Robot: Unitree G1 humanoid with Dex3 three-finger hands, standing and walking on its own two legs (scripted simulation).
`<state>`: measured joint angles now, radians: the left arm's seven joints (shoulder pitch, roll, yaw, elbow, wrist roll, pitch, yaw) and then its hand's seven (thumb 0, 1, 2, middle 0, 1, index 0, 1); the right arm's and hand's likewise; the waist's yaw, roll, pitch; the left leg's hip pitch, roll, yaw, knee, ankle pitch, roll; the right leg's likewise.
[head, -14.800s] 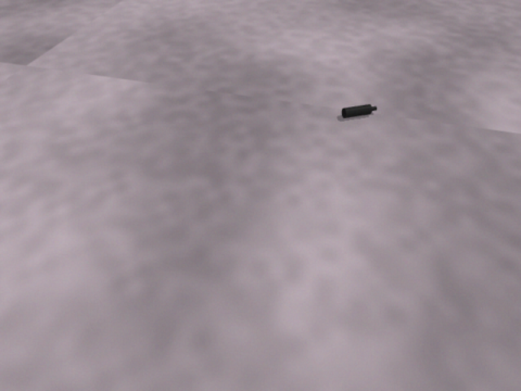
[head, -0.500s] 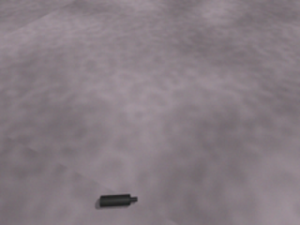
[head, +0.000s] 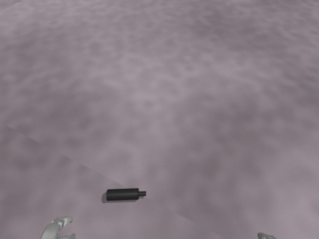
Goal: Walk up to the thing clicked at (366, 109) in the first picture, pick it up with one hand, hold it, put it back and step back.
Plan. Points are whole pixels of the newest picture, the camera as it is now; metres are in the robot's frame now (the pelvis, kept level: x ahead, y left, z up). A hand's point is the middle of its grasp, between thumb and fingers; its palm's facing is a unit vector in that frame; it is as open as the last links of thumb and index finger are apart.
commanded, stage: rise first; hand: left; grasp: from above
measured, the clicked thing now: (126, 194) +0.42 +0.21 -0.74
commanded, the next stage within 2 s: none
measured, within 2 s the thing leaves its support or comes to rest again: neither
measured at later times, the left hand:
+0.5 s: hand out of the picture +0.13 +0.26 -0.22, palm faces -0.16 -0.88 -0.45, open 14.0 cm
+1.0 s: hand (87, 224) +0.22 +0.29 -0.39, palm faces -0.44 -0.51 -0.74, open 14.2 cm
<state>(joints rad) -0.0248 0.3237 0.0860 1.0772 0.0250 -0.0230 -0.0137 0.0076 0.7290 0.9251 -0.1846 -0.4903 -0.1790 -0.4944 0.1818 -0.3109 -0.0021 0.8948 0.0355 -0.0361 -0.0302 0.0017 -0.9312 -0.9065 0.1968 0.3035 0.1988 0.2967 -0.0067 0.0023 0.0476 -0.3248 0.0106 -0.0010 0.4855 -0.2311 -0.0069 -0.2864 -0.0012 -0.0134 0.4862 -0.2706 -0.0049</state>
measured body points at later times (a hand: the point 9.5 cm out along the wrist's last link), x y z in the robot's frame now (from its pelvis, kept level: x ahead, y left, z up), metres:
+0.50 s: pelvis -0.01 +0.01 -0.08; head +0.09 +0.02 +0.36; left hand +0.14 +0.31 -0.19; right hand +0.16 -0.25 -0.18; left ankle +0.01 +0.12 -0.74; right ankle -0.02 -0.12 -0.74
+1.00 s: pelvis -0.06 +0.01 -0.25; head +0.13 +0.01 +0.16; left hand +0.24 +0.32 -0.34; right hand +0.14 -0.26 -0.37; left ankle +0.01 +0.12 -0.74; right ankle -0.02 -0.12 -0.74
